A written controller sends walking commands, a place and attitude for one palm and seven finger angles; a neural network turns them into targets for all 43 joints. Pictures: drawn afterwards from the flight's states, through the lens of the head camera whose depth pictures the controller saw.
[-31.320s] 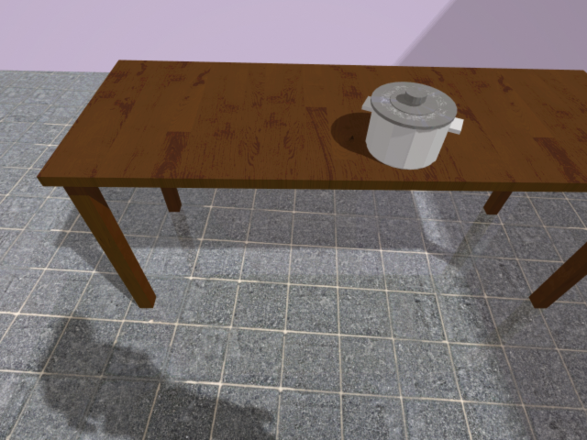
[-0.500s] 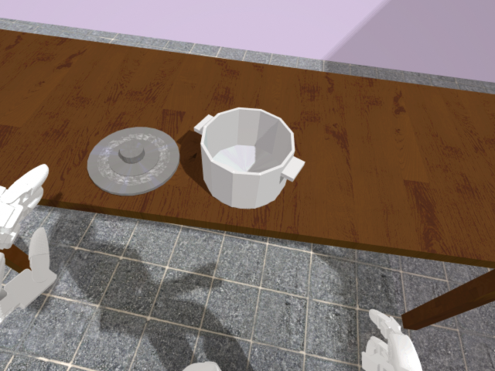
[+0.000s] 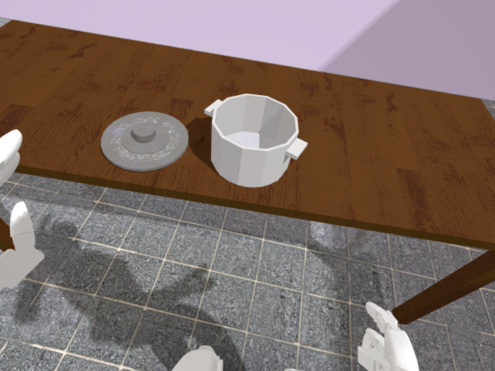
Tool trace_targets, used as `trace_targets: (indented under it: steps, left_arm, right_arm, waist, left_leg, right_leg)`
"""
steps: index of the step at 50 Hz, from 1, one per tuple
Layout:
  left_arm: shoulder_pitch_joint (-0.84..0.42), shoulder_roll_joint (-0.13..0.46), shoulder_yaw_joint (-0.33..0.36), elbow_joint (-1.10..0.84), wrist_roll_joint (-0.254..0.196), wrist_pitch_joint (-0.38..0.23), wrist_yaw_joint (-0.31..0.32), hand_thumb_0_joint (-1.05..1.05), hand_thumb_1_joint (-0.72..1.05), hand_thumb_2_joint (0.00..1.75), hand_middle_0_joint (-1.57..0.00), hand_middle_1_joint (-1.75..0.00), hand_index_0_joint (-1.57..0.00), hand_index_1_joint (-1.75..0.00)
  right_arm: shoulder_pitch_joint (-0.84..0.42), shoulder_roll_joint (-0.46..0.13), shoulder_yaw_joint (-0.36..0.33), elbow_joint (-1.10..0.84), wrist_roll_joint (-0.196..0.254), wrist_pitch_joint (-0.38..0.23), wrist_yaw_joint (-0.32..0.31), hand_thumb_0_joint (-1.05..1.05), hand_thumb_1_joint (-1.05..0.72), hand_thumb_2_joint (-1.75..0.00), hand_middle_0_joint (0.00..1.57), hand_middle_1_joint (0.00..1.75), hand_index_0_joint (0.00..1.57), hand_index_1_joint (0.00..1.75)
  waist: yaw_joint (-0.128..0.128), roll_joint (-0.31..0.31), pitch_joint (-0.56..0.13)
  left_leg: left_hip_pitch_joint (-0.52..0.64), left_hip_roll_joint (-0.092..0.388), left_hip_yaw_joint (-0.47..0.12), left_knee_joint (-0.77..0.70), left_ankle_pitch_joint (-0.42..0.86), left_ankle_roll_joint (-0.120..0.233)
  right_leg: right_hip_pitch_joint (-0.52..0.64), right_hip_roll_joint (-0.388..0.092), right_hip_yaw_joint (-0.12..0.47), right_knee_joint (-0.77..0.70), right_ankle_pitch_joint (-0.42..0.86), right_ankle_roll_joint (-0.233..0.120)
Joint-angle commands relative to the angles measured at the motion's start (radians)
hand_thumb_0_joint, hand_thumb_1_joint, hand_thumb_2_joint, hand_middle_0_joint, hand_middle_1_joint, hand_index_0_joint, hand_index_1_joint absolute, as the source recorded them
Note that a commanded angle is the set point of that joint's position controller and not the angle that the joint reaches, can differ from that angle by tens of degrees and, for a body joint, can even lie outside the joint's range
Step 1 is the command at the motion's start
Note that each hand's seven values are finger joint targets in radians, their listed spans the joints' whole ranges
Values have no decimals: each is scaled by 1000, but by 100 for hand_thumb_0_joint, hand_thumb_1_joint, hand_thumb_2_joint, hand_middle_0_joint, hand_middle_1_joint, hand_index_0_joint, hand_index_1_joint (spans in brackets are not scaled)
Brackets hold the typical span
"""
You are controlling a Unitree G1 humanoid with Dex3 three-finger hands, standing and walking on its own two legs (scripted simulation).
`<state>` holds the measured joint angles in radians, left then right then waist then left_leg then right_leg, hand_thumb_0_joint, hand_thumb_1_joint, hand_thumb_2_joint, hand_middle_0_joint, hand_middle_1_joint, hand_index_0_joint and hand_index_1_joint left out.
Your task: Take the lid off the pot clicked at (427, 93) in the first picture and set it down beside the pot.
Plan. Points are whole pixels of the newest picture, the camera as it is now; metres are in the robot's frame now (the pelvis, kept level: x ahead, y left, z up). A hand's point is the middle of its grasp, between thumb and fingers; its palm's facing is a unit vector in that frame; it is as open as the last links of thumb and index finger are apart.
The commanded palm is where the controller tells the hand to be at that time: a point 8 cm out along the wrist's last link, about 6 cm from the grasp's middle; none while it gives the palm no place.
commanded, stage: step back with the hand held close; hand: left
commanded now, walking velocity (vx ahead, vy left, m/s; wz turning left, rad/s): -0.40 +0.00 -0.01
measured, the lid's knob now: (144, 132) +0.60 +0.28 -0.02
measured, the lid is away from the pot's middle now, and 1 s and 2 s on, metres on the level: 0.25 0.25 0.25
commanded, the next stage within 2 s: stop stepping back and stand still in 0.34 s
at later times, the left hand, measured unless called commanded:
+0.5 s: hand out of the picture +0.10 +0.28 +0.16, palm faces +0.27 -0.89 -0.36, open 7.4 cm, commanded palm +0.01 +0.32 +0.20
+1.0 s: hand out of the picture -0.08 +0.33 +0.16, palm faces +0.28 -0.90 -0.34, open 7.4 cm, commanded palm -0.14 +0.37 +0.20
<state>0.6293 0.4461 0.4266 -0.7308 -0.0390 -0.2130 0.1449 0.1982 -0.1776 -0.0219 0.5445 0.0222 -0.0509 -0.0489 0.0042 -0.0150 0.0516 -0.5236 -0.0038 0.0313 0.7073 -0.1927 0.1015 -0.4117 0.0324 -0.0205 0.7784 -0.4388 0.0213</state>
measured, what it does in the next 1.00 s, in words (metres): walks backwards: right foot, then left foot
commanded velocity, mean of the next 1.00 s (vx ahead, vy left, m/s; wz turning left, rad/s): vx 0.04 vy -0.06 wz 0.00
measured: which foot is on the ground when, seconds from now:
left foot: down 0.00-0.16, up 0.18-0.30, down 0.32-0.66, up 0.68-0.86, down 0.88-1.00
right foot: up 0.00-0.06, down 0.08-0.32, up 0.34-0.64, down 0.66-0.90, up 0.92-1.00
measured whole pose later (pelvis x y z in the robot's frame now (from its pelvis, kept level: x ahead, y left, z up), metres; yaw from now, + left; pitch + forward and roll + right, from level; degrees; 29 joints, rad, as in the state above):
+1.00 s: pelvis -0.29 +0.10 +0.00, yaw -4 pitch -1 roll -1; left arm 0.59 0.43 0.39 -0.67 -0.05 -0.16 0.14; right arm 0.20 -0.13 0.03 0.55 0.02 -0.11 -0.04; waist -0.02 -0.15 0.01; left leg -0.31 -0.03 0.12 0.74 -0.41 0.10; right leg -0.50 0.00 -0.01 1.10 -0.49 -0.01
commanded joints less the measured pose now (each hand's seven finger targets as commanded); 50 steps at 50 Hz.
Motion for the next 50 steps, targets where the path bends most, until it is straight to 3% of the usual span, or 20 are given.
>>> trace_targets:
  steps: [1,5,8,10,13,16,17,21,22,23,25,28,31,33,36,39,43,45,48,50]
  left_arm:
    - [-2,111,79,-172,-16,-55,7,0,90,90,-20,-30,-20,-30]
    - [9,132,67,-173,-15,-73,-12,0,90,90,-20,-30,-20,-30]
    - [12,138,50,-193,-25,-89,-18,0,90,90,-20,-30,-20,-30]
    - [54,153,84,-166,-22,-72,-6,0,90,90,-20,-30,-20,-30]
    - [-17,169,94,-220,-18,-85,6,0,90,90,-20,-30,-20,-30]
    - [-58,167,107,-254,-18,-106,23,0,90,90,-20,-30,-20,-30]
    - [-79,180,113,-254,-14,-115,20,0,90,90,-20,-30,-20,-30]
    - [-27,147,102,-278,-33,-91,9,0,90,90,-20,-30,-20,-30]
    - [-272,-158,-281,688,78,134,-80,0,90,90,-20,-30,-20,-30]
    - [-291,232,104,-573,-38,-21,-25,0,90,90,-20,-30,-20,-30]
    - [36,209,127,-353,-23,-59,0,0,90,90,-20,-30,-20,-30]
    - [174,176,114,-365,-42,-10,-7,0,90,90,-20,-30,-20,-30]
    - [147,169,106,-277,-29,9,-16,0,90,90,-20,-30,-20,-30]
    - [52,181,100,-213,-42,5,-27,0,90,90,-20,-30,-20,-30]
    - [-78,179,87,-116,-42,26,-32,0,90,90,-20,-30,-20,-30]
    - [-132,122,19,-14,-33,31,-33,0,90,90,-20,-30,-20,-30]
    - [-193,146,16,-108,-6,-26,-11,0,90,90,-20,-30,-20,-30]
    - [-150,165,26,-288,-4,-64,-2,0,90,90,-20,-30,-20,-30]
    - [-97,208,68,-358,-7,-65,-4,0,90,90,-20,-30,-20,-30]
    - [-62,183,61,-317,-9,-61,-1,0,90,90,-20,-30,-20,-30]
  right_arm:
    - [-42,-135,-53,-127,-4,-72,1,0,-90,-90,20,30,20,30]
    - [-54,-138,-36,-133,-6,-57,8,0,-90,-90,20,30,20,30]
    - [-52,-135,-67,-141,17,-32,1,0,-90,-90,20,30,20,30]
    - [-77,-93,-53,-130,7,-3,5,0,-90,-90,20,30,20,30]
    - [-118,-92,-32,-137,13,20,-3,0,-90,-90,20,30,20,30]
    - [-116,-110,-53,-121,1,-27,-7,0,-90,-90,20,30,20,30]
    - [-57,-111,-65,-86,-6,-58,3,0,-90,-90,20,30,20,30]
    - [-38,-123,-70,-85,-13,-69,39,0,-90,-90,20,30,20,30]
    - [-52,-217,-93,128,-59,-59,52,0,-90,-90,20,30,20,30]
    - [-107,-121,-79,-170,19,-67,66,0,-90,-90,20,30,20,30]
    - [-45,-120,-64,-137,1,-69,44,0,-90,-90,20,30,20,30]
    - [-96,-117,-33,-169,-7,-45,66,0,-90,-90,20,30,20,30]
    - [-69,-122,-28,-170,-15,-36,47,0,-90,-90,20,30,20,30]
    - [-24,-108,-36,-163,3,-10,25,0,-90,-90,20,30,20,30]
    - [-60,-133,-48,-157,41,20,12,0,-90,-90,20,30,20,30]
    - [-131,-89,16,-188,42,43,-14,0,-90,-90,20,30,20,30]
    - [-65,-108,19,-140,44,-71,-27,0,-90,-90,20,30,20,30]
    - [-46,-123,-14,-184,23,-111,-20,0,-90,-90,20,30,20,30]
    - [-84,-109,-7,-152,-16,-139,10,0,-90,-90,20,30,20,30]
    - [-76,-113,0,-110,1,-141,34,0,-90,-90,20,30,20,30]
  waist:
    - [-10,144,-163]
    - [-13,47,-190]
    - [-37,-165,-151]
    - [-38,-152,-221]
    - [-53,-48,-152]
    - [-49,362,-101]
    - [-55,321,-132]
    - [-35,219,-245]
    - [-162,190,-133]
    - [8,92,-317]
    - [-15,118,-257]
    - [12,344,-225]
    - [19,254,-199]
    - [-22,-131,-176]
    - [-37,-301,-105]
    - [-35,-26,56]
    - [-18,173,-84]
    - [-7,399,-151]
    - [-41,223,-119]
    - [-31,94,-71]
  left_leg:
    - [132,266,-291,-339,-57,8]
    - [108,159,-192,-146,-217,-39]
    - [174,11,-81,245,-297,-105]
    - [154,9,-110,376,-273,-107]
    - [155,40,-142,94,-231,-101]
    - [163,250,-296,-357,322,-21]
    - [227,295,-300,-306,596,8]
    - [190,297,-292,-267,466,24]
    - [225,224,-286,-111,872,-10]
    - [269,297,-197,-310,278,-17]
    - [118,230,-286,-409,-305,-11]
    - [47,202,-249,-490,-494,-56]
    - [6,105,-129,-361,-482,-151]
    - [188,-40,80,211,-290,-146]
    - [76,-3,-113,710,-143,-102]
    - [4,86,-97,477,-297,-70]
    - [175,39,34,-306,-94,-50]
    - [522,217,-181,-358,209,-1]
    - [379,332,-485,-362,298,43]
    - [226,323,-401,-415,52,62]
  right_leg:
    - [90,-10,33,-117,-4,-11]
    - [191,-93,53,-374,292,-53]
    - [-91,-327,222,-456,109,-172]
    - [-44,-376,206,-377,497,-204]
    - [-45,-305,106,-208,633,-116]
    - [-107,-18,16,157,-3,-24]
    - [-128,21,57,249,-128,-19]
    - [-39,19,127,307,-63,0]
    - [-172,-4,114,440,29,39]
    - [0,30,146,307,-37,30]
    - [36,70,9,244,-11,0]
    - [193,62,-48,-31,-37,-39]
    - [359,70,-116,-352,9,-79]
    - [138,-133,2,-590,215,-153]
    - [-129,-305,142,-524,274,-238]
    - [-150,-310,141,-434,88,-212]
    - [105,-157,31,-49,213,-153]
    - [-190,4,-74,307,-84,-57]
    - [-286,-40,60,457,-66,-39]
    - [-213,-34,57,480,60,-34]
